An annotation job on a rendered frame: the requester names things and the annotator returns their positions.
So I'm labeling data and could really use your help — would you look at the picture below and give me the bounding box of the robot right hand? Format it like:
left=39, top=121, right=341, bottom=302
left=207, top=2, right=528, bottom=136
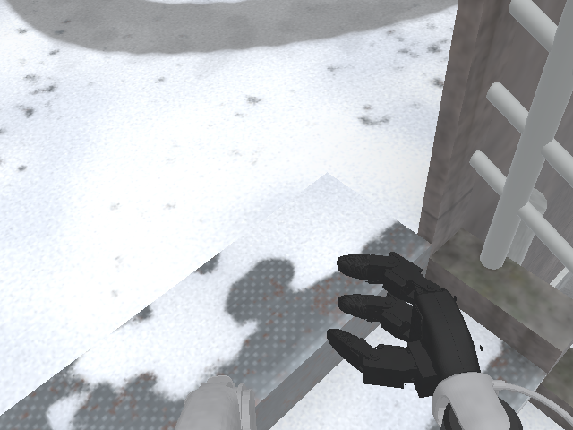
left=327, top=252, right=483, bottom=398

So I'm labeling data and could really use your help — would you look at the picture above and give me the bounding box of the robot left thigh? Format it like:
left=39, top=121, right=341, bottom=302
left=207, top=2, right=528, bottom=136
left=175, top=382, right=257, bottom=430

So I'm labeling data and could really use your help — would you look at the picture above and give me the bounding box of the robot right forearm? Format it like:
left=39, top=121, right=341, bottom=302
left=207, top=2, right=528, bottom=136
left=432, top=372, right=523, bottom=430

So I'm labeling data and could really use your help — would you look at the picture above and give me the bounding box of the left robot shin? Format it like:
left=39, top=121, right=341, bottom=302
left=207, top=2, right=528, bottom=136
left=184, top=375, right=236, bottom=404

